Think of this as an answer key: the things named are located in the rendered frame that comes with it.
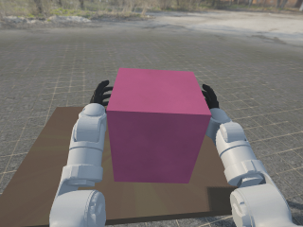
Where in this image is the robot right hand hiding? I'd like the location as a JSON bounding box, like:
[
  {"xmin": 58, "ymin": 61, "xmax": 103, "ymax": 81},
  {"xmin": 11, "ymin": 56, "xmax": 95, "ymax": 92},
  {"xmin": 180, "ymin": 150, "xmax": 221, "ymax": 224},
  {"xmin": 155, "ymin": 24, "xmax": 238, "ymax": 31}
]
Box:
[{"xmin": 202, "ymin": 84, "xmax": 220, "ymax": 110}]

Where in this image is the robot right upper arm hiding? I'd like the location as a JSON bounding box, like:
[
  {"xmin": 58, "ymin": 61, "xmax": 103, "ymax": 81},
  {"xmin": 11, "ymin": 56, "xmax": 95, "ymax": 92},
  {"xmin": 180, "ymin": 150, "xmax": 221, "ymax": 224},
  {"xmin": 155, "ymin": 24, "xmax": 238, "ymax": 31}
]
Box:
[{"xmin": 230, "ymin": 183, "xmax": 303, "ymax": 227}]

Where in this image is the robot left hand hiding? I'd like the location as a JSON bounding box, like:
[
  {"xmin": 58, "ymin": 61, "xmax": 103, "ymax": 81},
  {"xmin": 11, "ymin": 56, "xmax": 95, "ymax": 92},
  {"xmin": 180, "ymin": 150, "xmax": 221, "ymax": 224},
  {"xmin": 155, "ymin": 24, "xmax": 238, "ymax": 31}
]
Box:
[{"xmin": 89, "ymin": 79, "xmax": 114, "ymax": 113}]

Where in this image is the table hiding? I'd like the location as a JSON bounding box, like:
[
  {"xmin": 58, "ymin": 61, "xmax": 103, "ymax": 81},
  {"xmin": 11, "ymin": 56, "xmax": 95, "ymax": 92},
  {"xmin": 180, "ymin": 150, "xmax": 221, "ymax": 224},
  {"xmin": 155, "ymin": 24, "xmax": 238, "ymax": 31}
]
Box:
[{"xmin": 0, "ymin": 106, "xmax": 238, "ymax": 227}]

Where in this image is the carton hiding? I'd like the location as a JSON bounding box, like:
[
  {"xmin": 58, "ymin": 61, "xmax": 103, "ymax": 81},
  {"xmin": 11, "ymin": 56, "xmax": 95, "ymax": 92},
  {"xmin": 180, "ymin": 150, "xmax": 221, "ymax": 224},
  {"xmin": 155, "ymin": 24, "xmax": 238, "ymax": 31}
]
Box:
[{"xmin": 106, "ymin": 67, "xmax": 212, "ymax": 183}]

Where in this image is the robot left forearm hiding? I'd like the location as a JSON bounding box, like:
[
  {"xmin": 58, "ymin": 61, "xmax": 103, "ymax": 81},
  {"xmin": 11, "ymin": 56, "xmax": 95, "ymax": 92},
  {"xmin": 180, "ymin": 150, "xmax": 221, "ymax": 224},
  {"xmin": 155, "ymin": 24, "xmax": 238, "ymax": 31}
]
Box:
[{"xmin": 49, "ymin": 103, "xmax": 107, "ymax": 226}]

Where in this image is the robot right forearm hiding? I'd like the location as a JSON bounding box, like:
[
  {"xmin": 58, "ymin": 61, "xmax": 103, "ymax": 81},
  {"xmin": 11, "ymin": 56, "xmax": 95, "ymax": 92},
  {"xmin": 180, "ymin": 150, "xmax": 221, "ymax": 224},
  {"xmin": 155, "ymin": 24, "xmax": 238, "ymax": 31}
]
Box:
[{"xmin": 205, "ymin": 108, "xmax": 293, "ymax": 220}]

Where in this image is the robot left upper arm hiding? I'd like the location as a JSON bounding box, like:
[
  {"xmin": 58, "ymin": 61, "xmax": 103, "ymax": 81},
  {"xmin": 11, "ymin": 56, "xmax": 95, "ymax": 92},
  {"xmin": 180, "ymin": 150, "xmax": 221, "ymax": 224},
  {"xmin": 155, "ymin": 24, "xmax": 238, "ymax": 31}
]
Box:
[{"xmin": 49, "ymin": 189, "xmax": 106, "ymax": 227}]

